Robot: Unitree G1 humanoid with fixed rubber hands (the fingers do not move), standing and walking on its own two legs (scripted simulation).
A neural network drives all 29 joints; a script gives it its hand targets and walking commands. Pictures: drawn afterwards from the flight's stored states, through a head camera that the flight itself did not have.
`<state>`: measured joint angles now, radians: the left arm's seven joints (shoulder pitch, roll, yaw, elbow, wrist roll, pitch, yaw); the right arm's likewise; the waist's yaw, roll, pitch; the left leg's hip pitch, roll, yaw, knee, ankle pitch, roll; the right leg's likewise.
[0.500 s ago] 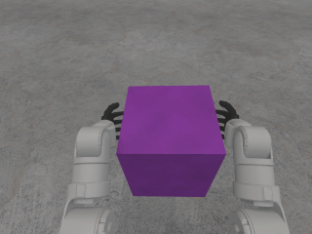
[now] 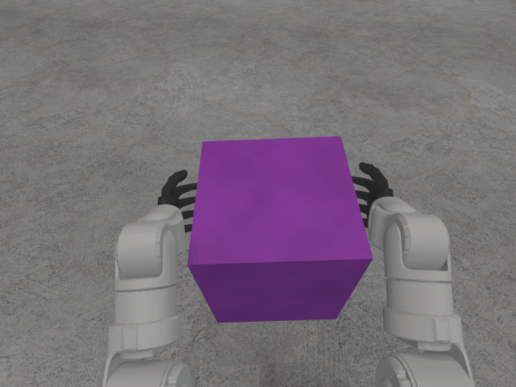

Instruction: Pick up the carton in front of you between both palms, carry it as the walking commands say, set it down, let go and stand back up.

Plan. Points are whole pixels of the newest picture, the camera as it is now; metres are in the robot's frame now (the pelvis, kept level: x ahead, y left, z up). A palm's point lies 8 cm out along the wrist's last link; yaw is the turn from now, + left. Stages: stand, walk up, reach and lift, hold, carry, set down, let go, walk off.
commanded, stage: carry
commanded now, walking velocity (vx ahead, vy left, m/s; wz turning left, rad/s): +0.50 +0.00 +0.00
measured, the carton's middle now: (274, 237) +0.35 +0.00 +0.05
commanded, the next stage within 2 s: none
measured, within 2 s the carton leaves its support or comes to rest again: neither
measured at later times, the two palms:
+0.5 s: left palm (183, 135) +0.57 +0.17 +0.09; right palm (332, 129) +0.58 -0.13 +0.10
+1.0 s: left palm (210, 65) +0.87 +0.14 +0.09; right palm (322, 65) +0.88 -0.16 +0.09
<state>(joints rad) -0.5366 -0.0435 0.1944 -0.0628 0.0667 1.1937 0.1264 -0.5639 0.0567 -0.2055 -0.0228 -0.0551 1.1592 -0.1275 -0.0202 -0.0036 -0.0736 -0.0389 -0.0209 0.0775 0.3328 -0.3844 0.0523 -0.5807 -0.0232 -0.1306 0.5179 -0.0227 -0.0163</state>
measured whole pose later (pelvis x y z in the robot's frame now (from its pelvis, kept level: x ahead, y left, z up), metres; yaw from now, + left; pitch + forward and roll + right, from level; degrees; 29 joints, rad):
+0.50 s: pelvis +0.31 +0.01 -0.01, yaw +1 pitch +3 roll +1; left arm -0.16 -0.13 0.11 -0.32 0.12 1.23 0.09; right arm -0.17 0.13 -0.11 -0.33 -0.12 1.22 -0.09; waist 0.01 -0.01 -0.16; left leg -0.46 0.05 0.19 0.44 -0.10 0.01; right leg 0.02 -0.04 -0.13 0.35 -0.42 0.01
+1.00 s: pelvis +0.62 -0.01 -0.01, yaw +1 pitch +3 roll -1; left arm -0.15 -0.13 0.10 -0.33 0.12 1.22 0.09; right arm -0.16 0.13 -0.10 -0.33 -0.12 1.21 -0.09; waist -0.01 0.04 -0.16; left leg -0.02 0.11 0.17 0.51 -0.47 -0.05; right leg -0.46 -0.06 -0.23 0.49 -0.07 -0.04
